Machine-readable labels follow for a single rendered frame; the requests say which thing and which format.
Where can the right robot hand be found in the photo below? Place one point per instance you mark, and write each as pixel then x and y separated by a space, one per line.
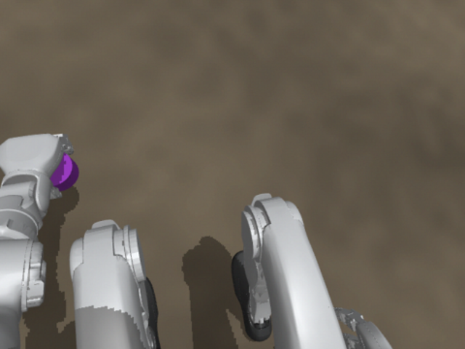
pixel 368 335

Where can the right robot foot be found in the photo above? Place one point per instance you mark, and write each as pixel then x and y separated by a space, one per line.
pixel 257 332

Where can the left robot hand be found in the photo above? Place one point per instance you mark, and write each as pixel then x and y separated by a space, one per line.
pixel 42 153

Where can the left robot arm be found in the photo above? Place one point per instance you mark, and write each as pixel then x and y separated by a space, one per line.
pixel 24 201

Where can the left robot foot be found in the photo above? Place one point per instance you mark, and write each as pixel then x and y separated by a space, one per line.
pixel 153 314

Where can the tin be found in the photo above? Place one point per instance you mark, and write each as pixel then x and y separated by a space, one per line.
pixel 66 174

